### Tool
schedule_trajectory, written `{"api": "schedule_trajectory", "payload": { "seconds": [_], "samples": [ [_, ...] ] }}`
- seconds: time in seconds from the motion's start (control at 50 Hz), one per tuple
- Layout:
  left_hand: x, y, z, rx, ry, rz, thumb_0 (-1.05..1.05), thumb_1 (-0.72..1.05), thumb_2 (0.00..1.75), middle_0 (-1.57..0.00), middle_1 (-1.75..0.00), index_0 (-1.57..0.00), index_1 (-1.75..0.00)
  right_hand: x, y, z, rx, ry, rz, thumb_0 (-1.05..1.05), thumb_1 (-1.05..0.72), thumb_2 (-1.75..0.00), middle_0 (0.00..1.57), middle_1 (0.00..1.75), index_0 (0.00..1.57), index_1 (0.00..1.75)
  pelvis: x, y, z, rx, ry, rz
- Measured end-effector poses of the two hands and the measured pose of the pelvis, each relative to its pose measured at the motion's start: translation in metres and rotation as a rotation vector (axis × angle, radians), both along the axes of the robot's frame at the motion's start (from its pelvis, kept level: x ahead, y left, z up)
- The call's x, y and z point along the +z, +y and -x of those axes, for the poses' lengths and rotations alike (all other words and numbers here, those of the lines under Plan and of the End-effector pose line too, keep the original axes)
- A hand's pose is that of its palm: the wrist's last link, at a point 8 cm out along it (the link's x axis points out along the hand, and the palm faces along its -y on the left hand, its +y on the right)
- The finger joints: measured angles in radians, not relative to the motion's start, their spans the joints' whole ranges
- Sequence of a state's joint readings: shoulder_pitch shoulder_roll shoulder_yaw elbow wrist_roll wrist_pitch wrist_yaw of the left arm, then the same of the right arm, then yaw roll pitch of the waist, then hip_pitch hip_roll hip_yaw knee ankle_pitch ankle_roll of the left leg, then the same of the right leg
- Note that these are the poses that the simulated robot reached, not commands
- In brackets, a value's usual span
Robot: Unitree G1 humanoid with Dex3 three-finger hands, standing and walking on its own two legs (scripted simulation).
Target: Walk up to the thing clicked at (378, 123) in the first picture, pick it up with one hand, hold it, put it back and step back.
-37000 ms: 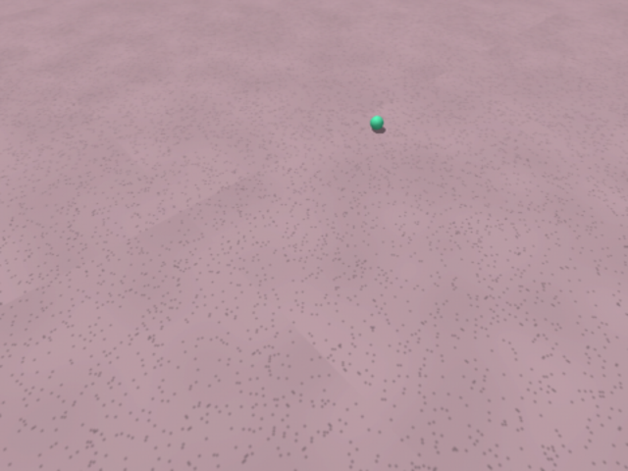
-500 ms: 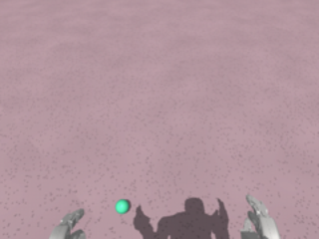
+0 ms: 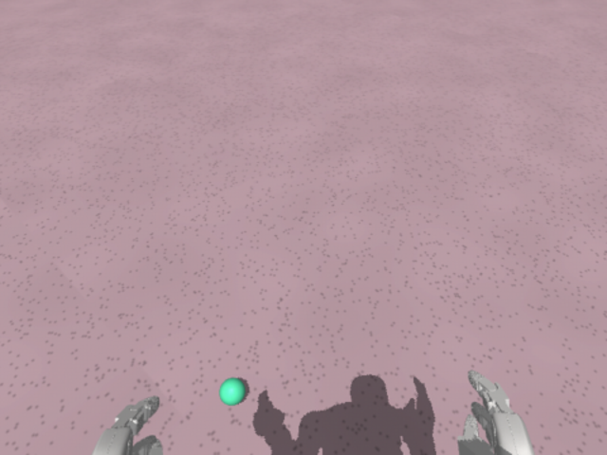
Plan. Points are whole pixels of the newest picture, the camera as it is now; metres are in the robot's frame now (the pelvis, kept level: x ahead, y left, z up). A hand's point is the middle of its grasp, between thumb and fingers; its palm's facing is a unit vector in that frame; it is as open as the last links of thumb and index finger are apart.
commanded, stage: home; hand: left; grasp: from above
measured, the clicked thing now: (232, 391) +0.47 +0.21 -0.68
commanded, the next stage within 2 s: stand in 0.12 s
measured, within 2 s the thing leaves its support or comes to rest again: neither
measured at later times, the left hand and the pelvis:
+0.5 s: hand out of the picture +0.11 +0.24 -0.10, palm faces +0.04 -0.94 -0.34, open 7.4 cm; pelvis -0.01 +0.00 +0.03, yaw +0 degrees
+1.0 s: hand out of the picture +0.02 +0.24 -0.10, palm faces +0.06 -0.94 -0.33, open 7.4 cm; pelvis -0.01 +0.00 +0.06, yaw +1 degrees
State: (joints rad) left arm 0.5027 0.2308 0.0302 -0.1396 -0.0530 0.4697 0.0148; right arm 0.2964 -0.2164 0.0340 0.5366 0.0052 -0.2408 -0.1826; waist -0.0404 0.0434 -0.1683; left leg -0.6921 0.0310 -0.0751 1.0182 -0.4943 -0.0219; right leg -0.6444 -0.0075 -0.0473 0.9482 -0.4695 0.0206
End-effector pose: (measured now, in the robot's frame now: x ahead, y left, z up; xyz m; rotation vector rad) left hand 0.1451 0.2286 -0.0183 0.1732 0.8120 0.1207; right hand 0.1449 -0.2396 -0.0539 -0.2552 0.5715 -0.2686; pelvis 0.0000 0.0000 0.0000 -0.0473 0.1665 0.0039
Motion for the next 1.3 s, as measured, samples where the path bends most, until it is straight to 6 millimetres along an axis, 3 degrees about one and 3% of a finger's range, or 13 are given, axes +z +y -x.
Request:
{"api": "schedule_trajectory", "payload": {
  "seconds": [0.22, 0.34, 0.52, 0.66, 0.8, 1.0, 1.3],
  "samples": [
    [0.000, 0.000, -0.001, 0.000, -0.004, -0.003, 0.01, 0.90, 0.90, -0.20, -0.30, -0.20, -0.30, -0.001, 0.000, -0.002, -0.001, 0.000, -0.001, 0.01, -0.90, -0.90, 0.21, 0.30, 0.21, 0.30, -0.001, -0.001, -0.001, 0.001, 0.001, 0.000],
    [-0.027, 0.022, -0.002, -0.029, -0.006, -0.112, 0.01, 0.90, 0.90, -0.20, -0.30, -0.20, -0.30, -0.021, -0.012, 0.010, 0.156, 0.317, 0.042, 0.01, -0.90, -0.90, 0.21, 0.30, 0.21, 0.30, 0.013, -0.001, 0.008, 0.002, -0.111, -0.036],
    [-0.052, 0.055, 0.057, 0.069, 0.239, -0.133, 0.01, 0.90, 0.90, -0.20, -0.30, -0.20, -0.30, -0.018, -0.034, 0.047, 0.061, 0.498, 0.004, 0.01, -0.90, -0.90, 0.21, 0.30, 0.21, 0.30, 0.034, 0.002, 0.005, 0.005, -0.171, -0.039],
    [-0.055, 0.056, 0.104, 0.126, 0.395, -0.109, 0.01, 0.90, 0.90, -0.20, -0.30, -0.20, -0.30, -0.016, -0.033, 0.069, 0.025, 0.596, -0.019, 0.00, -0.90, -0.90, 0.21, 0.30, 0.20, 0.30, 0.048, 0.003, 0.002, 0.014, -0.204, -0.038],
    [-0.052, 0.053, 0.129, 0.150, 0.475, -0.095, 0.01, 0.90, 0.90, -0.20, -0.30, -0.20, -0.30, -0.014, -0.027, 0.079, 0.012, 0.639, -0.047, 0.00, -0.90, -0.90, 0.21, 0.30, 0.20, 0.30, 0.058, 0.004, 0.003, 0.018, -0.231, -0.041],
    [-0.045, 0.056, 0.133, 0.157, 0.490, -0.109, 0.01, 0.90, 0.90, -0.20, -0.30, -0.20, -0.30, -0.013, -0.031, 0.084, 0.004, 0.656, -0.059, 0.00, -0.90, -0.90, 0.21, 0.30, 0.20, 0.30, 0.063, 0.001, 0.006, 0.021, -0.245, -0.045],
    [-0.040, 0.056, 0.113, 0.143, 0.475, -0.117, 0.01, 0.90, 0.90, -0.20, -0.30, -0.20, -0.30, -0.009, -0.047, 0.088, -0.014, 0.686, -0.043, 0.00, -0.90, -0.90, 0.21, 0.30, 0.20, 0.30, 0.066, -0.004, 0.002, 0.017, -0.239, -0.044]
  ]
}}
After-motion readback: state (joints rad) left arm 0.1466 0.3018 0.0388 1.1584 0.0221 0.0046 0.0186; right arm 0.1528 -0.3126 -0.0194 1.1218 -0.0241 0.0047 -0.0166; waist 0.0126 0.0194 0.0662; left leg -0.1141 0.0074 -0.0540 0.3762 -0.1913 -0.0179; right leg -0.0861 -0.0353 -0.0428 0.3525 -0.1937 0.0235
